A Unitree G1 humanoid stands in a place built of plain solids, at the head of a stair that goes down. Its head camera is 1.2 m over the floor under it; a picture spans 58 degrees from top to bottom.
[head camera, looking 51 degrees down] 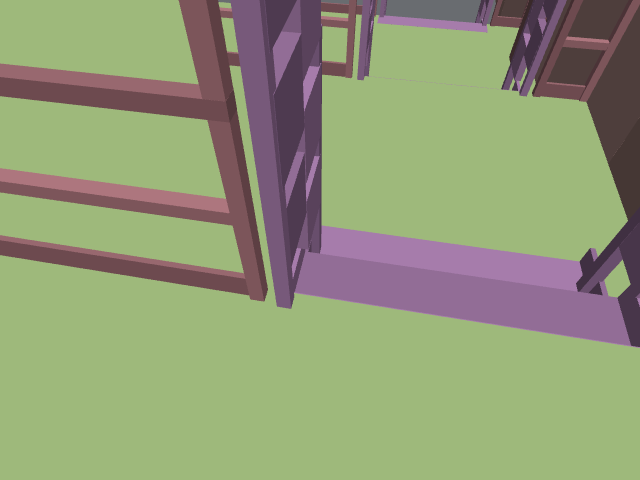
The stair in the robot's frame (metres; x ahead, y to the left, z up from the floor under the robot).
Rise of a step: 0.18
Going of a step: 0.30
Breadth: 1.22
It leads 10 degrees to the right of straight ahead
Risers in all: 3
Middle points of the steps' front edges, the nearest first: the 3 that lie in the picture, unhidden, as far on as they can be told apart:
0.66 -0.46 0.00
0.95 -0.52 -0.18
1.24 -0.57 -0.35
